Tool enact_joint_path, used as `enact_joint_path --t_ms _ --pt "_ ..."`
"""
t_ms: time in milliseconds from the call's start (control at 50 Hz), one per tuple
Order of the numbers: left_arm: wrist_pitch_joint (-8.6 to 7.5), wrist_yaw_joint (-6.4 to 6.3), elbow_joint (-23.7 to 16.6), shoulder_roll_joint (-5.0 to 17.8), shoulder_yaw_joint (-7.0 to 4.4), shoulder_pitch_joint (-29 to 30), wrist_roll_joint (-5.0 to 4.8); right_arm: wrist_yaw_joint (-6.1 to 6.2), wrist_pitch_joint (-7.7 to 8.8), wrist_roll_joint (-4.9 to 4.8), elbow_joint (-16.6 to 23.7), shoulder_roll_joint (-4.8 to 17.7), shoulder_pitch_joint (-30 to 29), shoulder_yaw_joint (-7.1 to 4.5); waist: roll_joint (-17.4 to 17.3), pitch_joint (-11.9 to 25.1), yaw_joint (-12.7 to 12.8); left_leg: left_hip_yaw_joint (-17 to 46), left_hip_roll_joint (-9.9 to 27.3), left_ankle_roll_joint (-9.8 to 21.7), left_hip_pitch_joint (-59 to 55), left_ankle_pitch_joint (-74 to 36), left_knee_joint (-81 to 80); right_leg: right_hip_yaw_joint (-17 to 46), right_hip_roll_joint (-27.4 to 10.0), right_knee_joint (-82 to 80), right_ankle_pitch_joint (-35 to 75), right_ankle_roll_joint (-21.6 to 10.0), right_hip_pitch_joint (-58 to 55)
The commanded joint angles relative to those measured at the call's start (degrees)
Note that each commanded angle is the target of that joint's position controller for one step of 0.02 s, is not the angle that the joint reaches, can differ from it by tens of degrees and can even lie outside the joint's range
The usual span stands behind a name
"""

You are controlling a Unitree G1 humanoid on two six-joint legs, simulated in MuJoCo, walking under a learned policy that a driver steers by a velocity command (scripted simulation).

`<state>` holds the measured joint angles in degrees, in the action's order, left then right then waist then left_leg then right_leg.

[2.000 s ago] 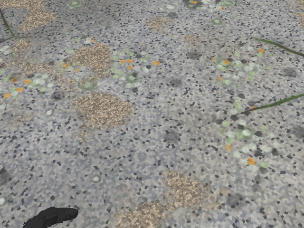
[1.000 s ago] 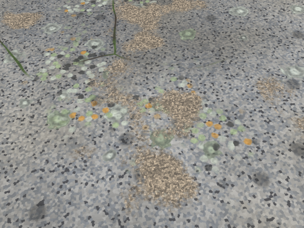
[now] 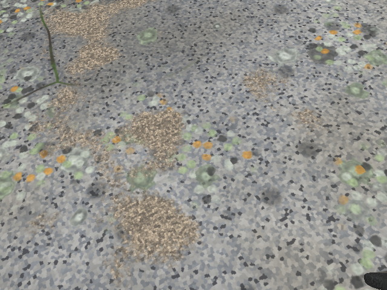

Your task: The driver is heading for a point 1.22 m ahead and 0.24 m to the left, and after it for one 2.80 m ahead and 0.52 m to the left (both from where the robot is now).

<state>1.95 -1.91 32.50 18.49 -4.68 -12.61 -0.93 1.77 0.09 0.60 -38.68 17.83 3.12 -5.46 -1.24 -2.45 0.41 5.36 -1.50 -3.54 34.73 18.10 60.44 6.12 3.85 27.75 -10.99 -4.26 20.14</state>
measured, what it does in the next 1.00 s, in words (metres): steps to the left, turning left: left foot, then left foot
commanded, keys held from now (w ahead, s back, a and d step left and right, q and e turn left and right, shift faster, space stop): e+shift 0.14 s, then q+shift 0.86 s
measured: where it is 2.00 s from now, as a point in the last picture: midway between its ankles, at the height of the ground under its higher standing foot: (157, 244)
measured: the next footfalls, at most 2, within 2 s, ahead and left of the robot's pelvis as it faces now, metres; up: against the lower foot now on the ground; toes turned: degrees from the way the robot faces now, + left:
left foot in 0.28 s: +0.13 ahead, +0.14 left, +0.00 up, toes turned -17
left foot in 0.92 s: +0.09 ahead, +0.20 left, +0.00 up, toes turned +20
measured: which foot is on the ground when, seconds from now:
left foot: up 0.00-0.26, down 0.28-0.56, up 0.58-0.90, down 0.92-1.00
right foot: down 0.00-0.92, up 0.94-1.00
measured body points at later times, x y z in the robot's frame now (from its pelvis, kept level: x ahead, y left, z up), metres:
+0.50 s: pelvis +0.05 +0.04 -0.01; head +0.08 +0.04 +0.44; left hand +0.25 +0.28 -0.09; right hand +0.17 -0.25 -0.10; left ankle +0.09 +0.15 -0.74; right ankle +0.01 -0.08 -0.74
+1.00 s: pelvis +0.05 +0.09 -0.02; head +0.11 +0.13 +0.43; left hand +0.09 +0.42 -0.12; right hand +0.32 -0.12 -0.09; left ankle +0.05 +0.19 -0.74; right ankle +0.03 -0.08 -0.67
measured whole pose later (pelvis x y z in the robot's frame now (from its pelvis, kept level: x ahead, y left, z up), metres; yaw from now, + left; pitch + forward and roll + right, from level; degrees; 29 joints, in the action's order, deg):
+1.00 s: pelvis +0.05 +0.09 -0.02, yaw +21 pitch +3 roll -1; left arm -0.6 -0.8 38.2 18.6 -5.3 -8.2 0.2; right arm -1.2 -2.0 -0.4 -32.8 18.8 8.6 -4.8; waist 1.5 -5.2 0.3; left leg 0.3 -2.1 3.2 23.5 15.6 36.1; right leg 0.6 -3.0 64.5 -32.3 3.5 25.4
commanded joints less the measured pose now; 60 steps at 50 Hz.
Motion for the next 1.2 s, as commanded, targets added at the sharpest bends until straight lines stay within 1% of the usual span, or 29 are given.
enact_joint_path --t_ms 20,140,200,240,260,280,300,320,360,400,520,540,580,600,620,660,740,780,860,900,920,940,960,980,1000,1020,1060,1140,1200 --pt "-0.36 -0.95 -4.96 10.09 -3.04 1.99 -0.16 -0.04 0.81 -0.23 3.18 2.91 -1.39 -0.46 7.45 8.63 -0.60 1.98 -1.48 -1.01 2.83 -2.33 -7.14 18.26 -11.99 -7.25 6.97 -7.84 -10.94" --pt "0.51 -0.54 -5.99 10.70 -3.33 3.04 -0.06 -0.67 1.92 -0.70 2.73 4.09 -2.64 -0.72 10.54 7.87 0.72 3.81 -3.25 -0.57 -2.44 -1.17 -17.40 25.22 -10.07 -5.15 4.37 -6.98 -9.47" --pt "0.58 0.00 -6.28 8.38 -1.95 4.55 0.69 -1.38 2.40 -0.44 1.19 4.94 0.66 -0.43 11.55 11.60 1.49 1.48 -0.60 0.34 -8.30 -1.08 -20.19 22.94 -11.33 -0.73 16.03 -6.83 -11.65" --pt "0.43 0.49 -5.63 5.56 -0.35 5.14 0.86 -2.13 2.78 -0.27 1.16 3.61 1.92 0.24 10.31 11.82 0.64 -0.36 0.91 1.65 -15.96 -4.74 -26.55 21.80 -11.00 0.64 19.30 -6.51 -9.31" --pt "0.20 0.71 -4.96 2.74 0.88 5.34 1.10 -2.65 3.03 0.15 0.99 1.82 2.71 0.98 8.87 11.23 -0.64 -0.17 1.93 2.66 -22.18 -12.36 -35.19 20.15 -9.39 0.39 15.20 -4.60 -7.15" --pt "-0.29 0.93 -3.16 -0.09 1.78 1.76 2.15 -2.92 3.04 1.15 1.27 1.63 1.84 1.52 5.25 10.87 0.80 4.99 5.23 4.26 -26.73 -20.30 -39.22 17.10 -6.36 1.20 5.40 -1.56 -6.01" --pt "-0.83 1.01 -2.15 0.70 1.56 -3.65 3.55 -2.65 2.84 1.53 2.58 5.17 -1.03 1.31 -4.88 8.89 6.02 12.96 11.15 8.05 -25.35 -28.93 -39.61 10.10 -0.95 6.53 -10.37 1.59 -5.57" --pt "-1.23 1.07 -2.50 2.61 0.94 -3.38 3.75 -2.45 2.61 1.57 2.27 3.99 -3.29 1.92 -10.04 5.72 7.65 17.40 13.76 14.42 -17.89 -21.92 -41.24 6.24 -0.44 4.26 -11.55 4.62 -7.60" --pt "-1.62 0.52 -2.73 6.02 -0.17 4.18 2.84 -2.43 2.01 -0.25 2.62 5.93 -0.68 1.04 -7.56 3.50 2.35 16.92 9.30 11.68 -15.39 -10.19 -42.17 3.70 -0.47 2.72 -6.49 4.89 -9.46" --pt "-1.55 0.23 -3.49 4.71 -0.42 5.43 2.40 -1.95 1.56 -1.64 3.13 10.60 1.50 -0.37 -7.91 2.76 1.54 20.52 9.19 11.81 -17.10 -8.70 -41.41 0.98 0.29 4.23 -7.15 4.52 -6.58" --pt "-3.41 0.68 -0.67 1.70 -1.09 0.49 0.88 -0.72 -0.57 -2.62 6.19 8.68 2.07 -1.35 -7.92 9.51 1.73 24.66 7.79 13.51 -23.16 -26.83 -33.20 -0.71 -0.31 1.49 -5.48 4.43 -7.20" --pt "-3.43 0.76 -0.06 2.86 -1.61 -0.87 0.99 -0.74 -0.94 -2.83 7.13 7.74 1.44 -1.22 -4.91 10.95 1.72 22.15 5.42 11.53 -19.56 -24.25 -30.06 0.84 -3.35 -0.76 1.64 3.30 -12.19" --pt "-2.91 0.79 0.26 6.59 -2.90 0.67 2.44 -0.99 -1.09 -3.16 7.81 6.64 3.34 -0.97 12.35 8.09 0.01 7.83 -4.49 4.66 -2.18 -1.42 -17.95 13.52 -16.78 -5.10 26.09 -5.22 -20.94" --pt "-2.94 0.32 -0.56 5.59 -2.61 2.49 2.81 -1.43 -1.03 -2.46 7.23 7.56 5.12 -1.60 14.84 8.16 -0.65 3.65 -3.92 2.17 3.21 16.73 -5.00 18.61 -26.04 -5.58 36.31 -10.92 -22.43" --pt "-2.90 -0.14 -1.42 4.23 -1.98 2.91 2.35 -1.79 -1.23 -2.10 6.72 9.31 5.53 -2.42 8.53 7.67 -0.66 2.86 -0.68 0.61 4.45 17.53 4.29 16.70 -27.55 -5.17 38.85 -12.25 -20.94" --pt "-2.74 -0.85 -1.21 4.07 -1.78 5.92 1.14 -2.21 -2.37 -2.58 6.44 6.80 5.28 -1.75 3.95 4.25 -1.79 0.63 2.97 -1.41 6.29 10.27 6.29 7.25 -22.18 -4.63 34.74 -8.51 -19.04" --pt "-1.57 -1.38 0.57 6.88 -2.61 2.20 1.73 -3.60 -2.59 -2.87 9.50 3.41 0.07 0.05 8.17 3.74 2.38 -5.36 4.84 -2.54 5.22 3.14 -2.15 -2.36 -18.84 -5.84 32.82 -7.62 -20.63" --pt "-1.22 -0.99 1.06 8.43 -3.08 2.19 1.39 -4.21 -2.63 -2.51 10.67 3.27 -0.80 0.34 8.89 4.73 2.78 -7.12 5.26 -1.63 0.67 2.10 -8.63 -5.15 -19.78 -5.78 31.36 -7.28 -19.74" --pt "-2.20 0.61 2.18 9.87 -3.65 3.33 -0.53 -4.35 -3.79 -2.35 10.23 5.84 2.36 -1.02 10.65 5.85 1.00 -11.68 2.84 1.57 -10.12 -0.51 -20.12 -10.64 -20.92 -0.97 30.68 -4.09 -16.86" --pt "-3.15 1.31 3.29 7.55 -3.10 3.01 -1.20 -3.22 -4.10 -2.14 7.52 8.38 11.14 -2.97 7.01 9.21 -3.72 -11.51 -0.86 5.72 -25.65 -8.93 -31.12 -16.09 -17.45 13.24 31.16 0.82 -10.55" --pt "-3.85 1.58 2.24 5.93 -2.53 2.24 0.27 -2.00 -3.78 -2.31 7.35 14.45 16.76 -4.95 -3.67 10.62 -6.24 2.88 6.00 10.97 -40.06 -34.03 -34.44 -17.23 -12.46 28.37 7.86 6.10 5.62" --pt "-4.47 1.72 -2.04 1.28 -0.73 2.82 3.02 -1.81 -2.71 -0.26 9.90 21.52 14.49 -5.38 -18.34 16.56 -1.91 31.05 22.30 24.98 -46.81 -47.29 -34.87 -10.61 -3.10 44.40 -31.62 9.40 22.42" --pt "-4.34 1.40 -1.25 5.21 -1.44 7.05 2.15 -2.79 -1.11 0.48 10.09 16.82 14.34 -4.37 -8.28 20.04 -6.56 30.91 23.51 27.19 -42.80 -36.32 -38.69 -0.09 -4.00 48.97 -29.31 9.01 22.82" --pt "-4.21 1.04 -1.81 6.02 -1.52 9.11 0.79 -2.75 -0.18 -0.12 9.31 14.76 11.95 -3.52 -6.21 14.04 -4.65 25.94 20.44 24.15 -37.57 -27.23 -40.20 0.37 -4.84 47.54 -24.10 7.62 23.31" --pt "-4.03 0.39 -0.93 6.23 -1.73 8.37 1.23 -2.28 -0.14 -1.70 9.02 12.63 8.86 -3.04 -2.93 9.32 -2.47 21.61 16.24 20.21 -32.92 -20.01 -41.06 0.33 -6.10 42.87 -18.82 7.12 22.91" --pt "-4.08 0.13 -0.26 7.28 -2.14 6.84 1.88 -1.74 -0.42 -3.05 8.93 10.76 7.58 -2.38 -2.37 9.16 -1.13 20.12 13.69 18.01 -29.25 -4.50 -43.11 0.70 -7.16 37.34 -14.16 6.65 20.20" --pt "-4.52 1.18 0.30 6.82 -2.19 6.12 1.56 -1.12 -0.20 -2.47 9.85 10.48 5.96 -1.74 -5.21 8.13 -0.23 21.14 10.66 17.41 -23.49 15.28 -47.49 -0.78 -5.19 32.52 -7.17 6.80 15.53" --pt "-6.18 2.23 2.38 3.71 -0.58 5.30 0.83 -0.55 1.57 -1.27 7.72 8.39 8.78 -0.35 -7.38 7.17 -1.77 15.93 10.30 15.98 -23.97 11.79 -47.75 -3.60 -5.62 20.49 0.92 7.82 13.52" --pt "-6.67 2.46 1.46 3.06 0.41 7.85 0.09 -1.23 2.90 -1.06 5.92 9.41 11.97 -0.01 -9.41 4.48 -4.29 14.73 12.07 15.68 -23.24 12.95 -48.69 -4.74 -7.01 15.52 3.84 7.48 12.89"
Velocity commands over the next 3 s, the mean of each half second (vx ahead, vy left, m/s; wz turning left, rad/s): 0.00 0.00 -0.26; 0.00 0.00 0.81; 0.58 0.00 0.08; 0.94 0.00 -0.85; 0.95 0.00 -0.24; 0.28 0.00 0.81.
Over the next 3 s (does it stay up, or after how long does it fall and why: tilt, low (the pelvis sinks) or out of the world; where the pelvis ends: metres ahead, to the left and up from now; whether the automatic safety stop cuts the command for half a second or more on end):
stays up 1.37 0.06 -0.01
